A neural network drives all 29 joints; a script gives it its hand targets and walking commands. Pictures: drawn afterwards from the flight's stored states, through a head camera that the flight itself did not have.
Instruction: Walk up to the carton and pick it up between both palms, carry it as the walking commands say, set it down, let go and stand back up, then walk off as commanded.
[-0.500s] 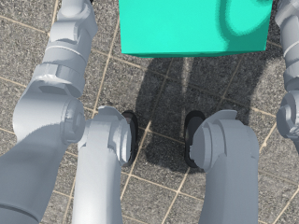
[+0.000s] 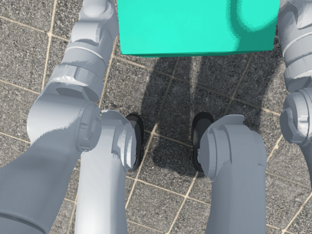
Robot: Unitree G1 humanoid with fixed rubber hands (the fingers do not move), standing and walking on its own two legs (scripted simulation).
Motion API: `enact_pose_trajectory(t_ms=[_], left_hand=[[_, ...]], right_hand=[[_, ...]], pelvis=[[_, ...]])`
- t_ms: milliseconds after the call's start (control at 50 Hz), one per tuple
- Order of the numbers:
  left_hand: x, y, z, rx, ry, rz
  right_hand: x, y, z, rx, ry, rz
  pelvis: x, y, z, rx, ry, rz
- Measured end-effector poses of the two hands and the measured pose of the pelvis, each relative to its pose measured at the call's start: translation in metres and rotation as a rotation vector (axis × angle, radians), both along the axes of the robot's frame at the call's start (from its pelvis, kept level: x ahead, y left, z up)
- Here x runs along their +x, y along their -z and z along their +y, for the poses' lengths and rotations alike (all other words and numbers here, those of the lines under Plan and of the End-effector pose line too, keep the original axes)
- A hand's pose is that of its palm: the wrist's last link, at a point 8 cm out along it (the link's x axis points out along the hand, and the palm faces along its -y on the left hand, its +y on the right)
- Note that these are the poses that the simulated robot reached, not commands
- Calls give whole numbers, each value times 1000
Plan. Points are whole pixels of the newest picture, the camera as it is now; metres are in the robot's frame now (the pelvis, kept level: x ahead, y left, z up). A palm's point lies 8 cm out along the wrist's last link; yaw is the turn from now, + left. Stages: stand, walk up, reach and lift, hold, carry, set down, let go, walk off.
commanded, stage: reach and lift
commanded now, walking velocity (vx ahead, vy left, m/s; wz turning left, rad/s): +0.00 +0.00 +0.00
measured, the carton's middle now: out of the picture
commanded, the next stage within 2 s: none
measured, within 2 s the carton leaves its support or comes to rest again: leaves its support in 0.64 s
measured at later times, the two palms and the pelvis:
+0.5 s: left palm out of the picture +0.55 +0.11 -0.17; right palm out of the picture +0.56 -0.21 -0.17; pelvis +0.00 +0.00 -0.02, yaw +0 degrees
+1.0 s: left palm out of the picture +0.55 +0.11 -0.11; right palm out of the picture +0.56 -0.21 -0.11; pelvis +0.01 +0.00 +0.02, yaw +0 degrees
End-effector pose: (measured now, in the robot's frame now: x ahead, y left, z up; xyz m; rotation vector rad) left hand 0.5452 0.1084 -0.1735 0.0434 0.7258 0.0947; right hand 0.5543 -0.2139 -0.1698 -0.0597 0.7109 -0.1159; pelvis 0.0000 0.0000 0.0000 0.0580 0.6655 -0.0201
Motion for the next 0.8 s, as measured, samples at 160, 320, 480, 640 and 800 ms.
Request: enact_pose_trajectory(t_ms=[160, 320, 480, 640, 800], left_hand=[[1, -1, 0, -10, -24, 9], [2, 0, 0, -52, -21, 14], [5, -1, 2, -50, -9, 21], [3, -7, 7, -40, -26, 21], [1, -31, 6, -53, -45, -7]], right_hand=[[1, -2, 1, -11, 0, 11], [5, -4, 3, -4, -27, 28], [3, -2, 4, 4, -27, 34], [1, -6, 10, 0, -24, 36], [2, -31, 9, 14, -10, 9]], pelvis=[[-1, 0, -2, 2, -2, -9], [2, 11, -3, -2, -8, -20], [4, 17, -1, -12, -18, -18], [8, 14, 2, -15, -20, 5], [9, 3, 5, -10, -14, 33]])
